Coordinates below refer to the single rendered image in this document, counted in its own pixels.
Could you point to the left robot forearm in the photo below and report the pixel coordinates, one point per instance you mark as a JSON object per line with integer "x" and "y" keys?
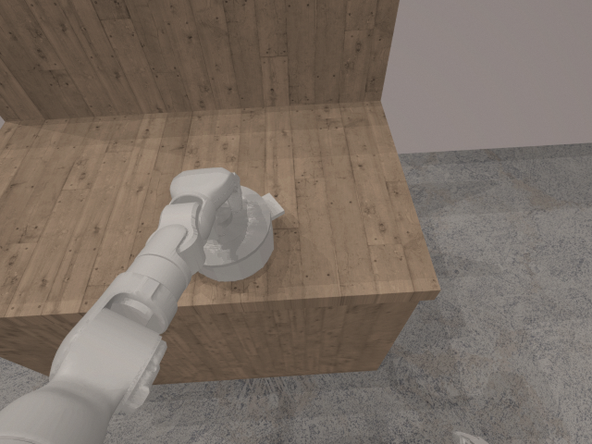
{"x": 148, "y": 292}

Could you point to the left robot hand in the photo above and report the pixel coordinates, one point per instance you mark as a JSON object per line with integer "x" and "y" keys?
{"x": 217, "y": 184}

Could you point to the pot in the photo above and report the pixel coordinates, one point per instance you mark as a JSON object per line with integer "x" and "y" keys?
{"x": 256, "y": 261}

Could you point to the lid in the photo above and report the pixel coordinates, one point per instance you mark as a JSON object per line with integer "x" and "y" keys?
{"x": 243, "y": 236}

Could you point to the robot left upper arm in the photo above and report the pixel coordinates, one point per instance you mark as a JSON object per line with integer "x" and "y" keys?
{"x": 110, "y": 368}

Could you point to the table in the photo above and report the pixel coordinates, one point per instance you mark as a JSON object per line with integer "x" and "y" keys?
{"x": 106, "y": 101}

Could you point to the knob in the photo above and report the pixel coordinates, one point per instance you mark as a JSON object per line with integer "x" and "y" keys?
{"x": 224, "y": 215}

